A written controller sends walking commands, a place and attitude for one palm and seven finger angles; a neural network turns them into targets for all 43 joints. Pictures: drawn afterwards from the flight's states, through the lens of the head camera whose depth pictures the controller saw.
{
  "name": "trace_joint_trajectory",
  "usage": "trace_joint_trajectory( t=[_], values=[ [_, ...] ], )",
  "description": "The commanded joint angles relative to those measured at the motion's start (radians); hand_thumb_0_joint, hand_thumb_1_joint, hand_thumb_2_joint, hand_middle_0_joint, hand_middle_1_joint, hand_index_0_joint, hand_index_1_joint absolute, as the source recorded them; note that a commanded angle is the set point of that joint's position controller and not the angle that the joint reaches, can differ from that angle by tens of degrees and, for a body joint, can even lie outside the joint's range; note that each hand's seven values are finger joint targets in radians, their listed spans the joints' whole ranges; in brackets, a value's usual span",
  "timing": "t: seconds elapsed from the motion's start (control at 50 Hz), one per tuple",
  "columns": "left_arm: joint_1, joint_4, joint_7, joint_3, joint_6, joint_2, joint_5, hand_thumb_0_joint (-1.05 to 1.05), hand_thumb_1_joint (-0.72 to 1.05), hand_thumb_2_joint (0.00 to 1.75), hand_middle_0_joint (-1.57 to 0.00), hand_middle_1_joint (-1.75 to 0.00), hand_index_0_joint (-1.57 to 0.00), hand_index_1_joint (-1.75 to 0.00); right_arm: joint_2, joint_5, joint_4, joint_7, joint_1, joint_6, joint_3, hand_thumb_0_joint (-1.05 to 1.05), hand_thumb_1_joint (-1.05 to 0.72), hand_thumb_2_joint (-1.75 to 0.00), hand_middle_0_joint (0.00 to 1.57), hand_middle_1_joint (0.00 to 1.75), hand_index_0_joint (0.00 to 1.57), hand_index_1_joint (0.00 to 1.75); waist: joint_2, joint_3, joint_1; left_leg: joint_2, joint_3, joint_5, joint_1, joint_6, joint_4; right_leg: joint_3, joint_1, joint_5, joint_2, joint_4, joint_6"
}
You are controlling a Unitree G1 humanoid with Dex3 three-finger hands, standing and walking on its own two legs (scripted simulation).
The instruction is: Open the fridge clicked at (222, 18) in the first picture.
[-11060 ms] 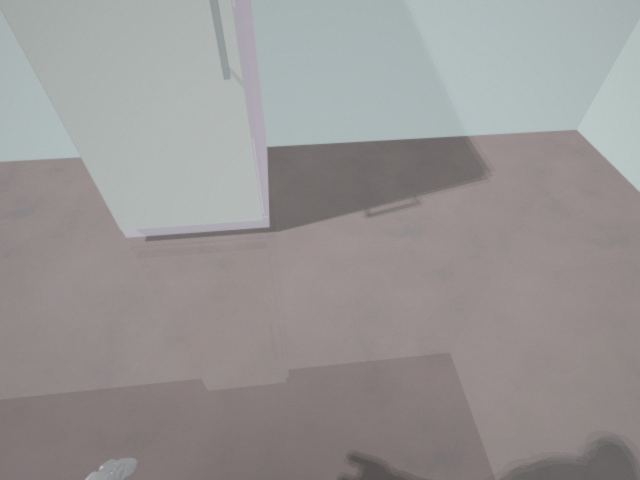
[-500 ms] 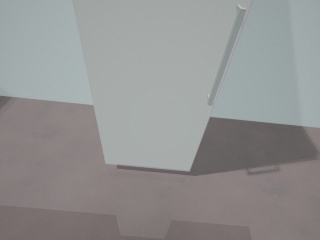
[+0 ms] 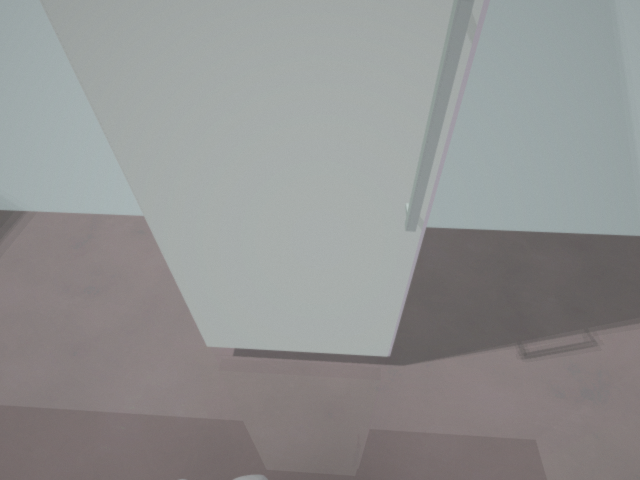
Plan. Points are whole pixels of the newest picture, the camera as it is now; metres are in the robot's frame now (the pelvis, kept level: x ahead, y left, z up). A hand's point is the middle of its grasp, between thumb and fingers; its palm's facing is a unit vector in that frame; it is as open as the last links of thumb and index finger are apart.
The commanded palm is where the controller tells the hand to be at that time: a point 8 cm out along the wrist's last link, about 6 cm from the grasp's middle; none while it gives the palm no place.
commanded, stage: take the last steps up to it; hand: right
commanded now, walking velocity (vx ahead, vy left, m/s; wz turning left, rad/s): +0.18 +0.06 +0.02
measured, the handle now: (429, 131) +0.57 -0.14 +0.15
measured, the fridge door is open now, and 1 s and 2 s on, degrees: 0 0 0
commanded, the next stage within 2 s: come to a stop and stand still in 0.10 s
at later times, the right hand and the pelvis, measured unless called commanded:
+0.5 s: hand (418, 461) +0.19 -0.13 -0.16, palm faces +0.04 +0.98 -0.22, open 7.2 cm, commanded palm none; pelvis +0.09 +0.04 +0.00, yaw -1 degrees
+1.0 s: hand out of the picture +0.04 -0.19 -0.17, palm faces +0.04 +0.97 -0.22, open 7.4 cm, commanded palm none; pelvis +0.05 +0.00 +0.00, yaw +1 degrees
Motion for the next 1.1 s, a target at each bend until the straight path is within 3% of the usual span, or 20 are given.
trace_joint_trajectory(
  t=[0.0, 0.14, 0.18, 0.22, 0.24, 0.28, 0.32, 0.36, 0.42, 0.48, 0.6, 0.62, 0.66, 0.68, 0.74, 0.88, 0.94, 0.98, 1.02, 1.08],
  values=[
    [0.108, -0.002, -0.008, 0.007, 0.001, 0.099, 0.009, 0.0, 0.9, 0.9, -0.2, -0.3, -0.2, -0.3, -0.007, -0.006, -0.077, 0.01, 0.065, 0.004, -0.013, 0.0, -0.9, -0.9, 0.2, 0.3, 0.2, 0.3, -0.13, 0.074, -0.005, 0.042, -0.034, 0.119, -0.08, -0.02, -0.044, 0.236, -0.095, -0.094, -0.268, -0.396, -0.095],
    [0.169, 0.012, -0.012, 0.021, 0.012, 0.138, 0.019, 0.0, 0.9, 0.9, -0.2, -0.3, -0.2, -0.3, -0.046, -0.001, -0.178, 0.015, -0.144, 0.002, -0.014, 0.0, -0.9, -0.9, 0.2, 0.3, 0.2, 0.3, -0.114, 0.067, 0.036, 0.025, -0.007, 0.129, -0.06, -0.037, -0.388, 0.219, 0.041, 0.061, -0.283, -0.341, -0.124],
    [0.179, 0.021, -0.011, 0.023, 0.02, 0.144, 0.02, 0.0, 0.9, 0.9, -0.2, -0.3, -0.2, -0.3, -0.05, 0.0, -0.188, 0.014, -0.168, -0.004, -0.012, 0.0, -0.9, -0.9, 0.2, 0.3, 0.2, 0.3, -0.126, 0.053, 0.042, 0.002, 0.014, 0.122, 0.001, -0.035, -0.464, 0.209, 0.058, 0.12, -0.28, -0.288, -0.115],
    [0.176, 0.037, -0.008, 0.011, 0.028, 0.124, 0.017, 0.0, 0.9, 0.9, -0.2, -0.3, -0.2, -0.3, -0.052, 0.001, -0.168, 0.006, -0.123, -0.016, -0.006, 0.0, -0.9, -0.9, 0.2, 0.3, 0.2, 0.3, -0.086, 0.027, 0.012, -0.035, 0.038, 0.203, 0.143, -0.034, -0.617, 0.167, 0.043, 0.253, -0.229, -0.159, -0.068],
    [0.183, 0.048, -0.007, 0.002, 0.025, 0.103, 0.014, 0.0, 0.9, 0.9, -0.2, -0.3, -0.2, -0.3, -0.072, 0.002, -0.144, -0.001, -0.065, -0.028, -0.007, 0.0, -0.9, -0.9, 0.2, 0.3, 0.2, 0.3, -0.042, -0.011, -0.015, -0.016, 0.015, 0.34, 0.242, -0.036, -0.736, 0.121, 0.048, 0.272, -0.173, -0.07, -0.016],
    [0.237, 0.052, -0.014, -0.016, 0.031, 0.034, -0.005, 0.0, 0.9, 0.9, -0.2, -0.3, -0.2, -0.3, -0.187, 0.011, -0.114, -0.018, -0.033, -0.043, -0.01, 0.0, -0.9, -0.9, 0.2, 0.3, 0.2, 0.3, 0.112, -0.087, 0.013, 0.236, -0.206, 0.84, 0.414, 0.062, -0.735, 0.061, -0.083, -0.156, -0.052, 0.013, 0.075],
    [0.243, 0.065, -0.003, -0.01, 0.068, 0.048, -0.006, 0.0, 0.9, 0.9, -0.2, -0.3, -0.2, -0.3, -0.212, 0.014, -0.123, -0.025, -0.067, -0.038, -0.016, 0.0, -0.9, -0.9, 0.2, 0.3, 0.2, 0.3, 0.223, -0.121, 0.008, 0.277, -0.234, 0.979, 0.341, 0.154, -0.759, 0.09, -0.031, -0.329, -0.039, 0.163, 0.089],
    [0.232, 0.075, 0.004, -0.007, 0.08, 0.054, -0.011, 0.0, 0.9, 0.9, -0.2, -0.3, -0.2, -0.3, -0.195, 0.01, -0.129, -0.037, -0.113, -0.026, -0.019, 0.0, -0.9, -0.9, 0.2, 0.3, 0.2, 0.3, 0.134, -0.117, 0.011, 0.281, -0.213, 1.067, 0.367, 0.189, -0.722, 0.138, -0.079, -0.328, -0.035, 0.261, 0.089],
    [0.198, 0.057, 0.003, 0.001, 0.097, 0.055, -0.009, 0.0, 0.9, 0.9, -0.2, -0.3, -0.2, -0.3, -0.205, 0.002, -0.141, -0.045, -0.141, -0.005, -0.035, 0.0, -0.9, -0.9, 0.2, 0.3, 0.2, 0.3, 0.081, -0.121, -0.002, 0.279, -0.184, 0.981, 0.345, 0.199, -0.726, 0.155, -0.107, -0.305, -0.007, 0.35, 0.093],
    [0.177, 0.024, -0.005, 0.01, 0.111, 0.049, -0.003, 0.0, 0.9, 0.9, -0.2, -0.3, -0.2, -0.3, -0.202, -0.006, -0.172, -0.046, -0.173, 0.007, -0.049, 0.0, -0.9, -0.9, 0.2, 0.3, 0.2, 0.3, 0.119, -0.097, 0.004, 0.266, -0.175, 0.781, 0.246, 0.191, -0.765, 0.168, -0.105, -0.274, -0.002, 0.383, 0.095],
    [0.243, 0.018, -0.013, 0.006, 0.092, 0.054, 0.0, 0.0, 0.9, 0.9, -0.2, -0.3, -0.2, -0.3, -0.196, -0.001, -0.198, -0.034, -0.223, 0.026, -0.047, 0.0, -0.9, -0.9, 0.2, 0.3, 0.2, 0.3, 0.147, -0.096, 0.051, 0.169, -0.139, 0.271, 0.086, 0.098, -0.747, 0.108, 0.107, -0.043, 0.013, 0.0, 0.083],
    [0.254, 0.02, -0.014, 0.006, 0.085, 0.074, -0.001, 0.0, 0.9, 0.9, -0.2, -0.3, -0.2, -0.3, -0.17, 0.004, -0.2, -0.03, -0.218, 0.031, -0.038, 0.0, -0.9, -0.9, 0.2, 0.3, 0.2, 0.3, 0.067, -0.085, 0.059, 0.118, -0.109, 0.118, 0.013, 0.06, -0.686, 0.145, 0.168, -0.024, -0.021, -0.092, 0.074],
    [0.165, -0.046, -0.009, 0.021, 0.077, 0.195, 0.016, 0.0, 0.9, 0.9, -0.2, -0.3, -0.2, -0.3, -0.09, 0.016, -0.229, -0.022, -0.21, 0.046, -0.025, 0.0, -0.9, -0.9, 0.2, 0.3, 0.2, 0.3, -0.306, 0.033, 0.044, -0.059, 0.007, -0.092, -0.028, -0.03, -0.428, 0.487, -0.073, -0.108, -0.303, -0.344, -0.057],
    [0.095, -0.058, -0.001, 0.02, 0.073, 0.189, 0.017, 0.0, 0.9, 0.9, -0.2, -0.3, -0.2, -0.3, -0.11, 0.005, -0.213, -0.027, -0.221, 0.059, -0.028, 0.0, -0.9, -0.9, 0.2, 0.3, 0.2, 0.3, -0.319, 0.05, 0.042, -0.052, -0.076, -0.116, 0.016, -0.025, -0.302, 0.508, -0.159, -0.14, -0.307, -0.392, -0.074],
    [0.015, -0.062, 0.008, -0.001, 0.065, 0.149, 0.012, 0.0, 0.9, 0.9, -0.2, -0.3, -0.2, -0.3, -0.113, -0.001, -0.157, -0.014, -0.132, 0.053, -0.028, 0.0, -0.9, -0.9, 0.2, 0.3, 0.2, 0.3, -0.168, 0.044, -0.009, -0.056, -0.103, -0.021, -0.005, -0.022, -0.17, 0.351, -0.086, -0.05, -0.216, -0.329, -0.075],
    [0.111, 0.01, 0.009, 0.002, 0.059, 0.149, 0.004, 0.0, 0.9, 0.9, -0.2, -0.3, -0.2, -0.3, -0.076, 0.009, -0.122, -0.021, -0.108, 0.028, 0.013, 0.0, -0.9, -0.9, 0.2, 0.3, 0.2, 0.3, -0.138, -0.042, 0.038, -0.032, -0.048, -0.047, 0.083, -0.041, -0.505, 0.334, 0.17, 0.271, -0.229, -0.25, -0.117],
    [0.105, 0.03, 0.005, -0.006, 0.053, 0.131, -0.009, 0.0, 0.9, 0.9, -0.2, -0.3, -0.2, -0.3, -0.089, 0.012, -0.071, -0.029, -0.026, 0.009, 0.022, 0.0, -0.9, -0.9, 0.2, 0.3, 0.2, 0.3, -0.092, -0.065, 0.011, -0.022, -0.062, 0.191, 0.237, -0.033, -0.799, 0.289, 0.142, 0.31, -0.163, -0.167, -0.051],
    [0.111, 0.035, -0.002, -0.015, 0.05, 0.094, -0.018, 0.0, 0.9, 0.9, -0.2, -0.3, -0.2, -0.3, -0.12, 0.014, -0.054, -0.035, -0.034, -0.005, 0.028, 0.0, -0.9, -0.9, 0.2, 0.3, 0.2, 0.3, -0.035, -0.038, 0.039, 0.059, -0.139, 0.324, 0.246, 0.006, -0.813, 0.233, 0.106, 0.187, -0.088, -0.163, 0.021],
    [0.111, 0.052, -0.004, -0.017, 0.057, 0.088, -0.009, 0.0, 0.9, 0.9, -0.2, -0.3, -0.2, -0.3, -0.114, 0.013, -0.046, -0.033, -0.048, -0.012, 0.026, 0.0, -0.9, -0.9, 0.2, 0.3, 0.2, 0.3, 0.093, -0.025, 0.041, 0.044, -0.145, 0.31, 0.198, 0.018, -0.804, 0.21, 0.136, 0.166, -0.072, -0.147, 0.034],
    [0.126, 0.076, -0.005, -0.024, 0.058, 0.095, -0.007, 0.0, 0.9, 0.9, -0.2, -0.3, -0.2, -0.3, -0.093, 0.016, -0.048, -0.032, -0.056, -0.012, 0.034, 0.0, -0.9, -0.9, 0.2, 0.3, 0.2, 0.3, 0.053, 0.021, 0.047, 0.036, -0.146, 0.168, 0.139, 0.017, -0.836, 0.209, 0.151, 0.092, -0.076, -0.182, 0.033]
  ],
)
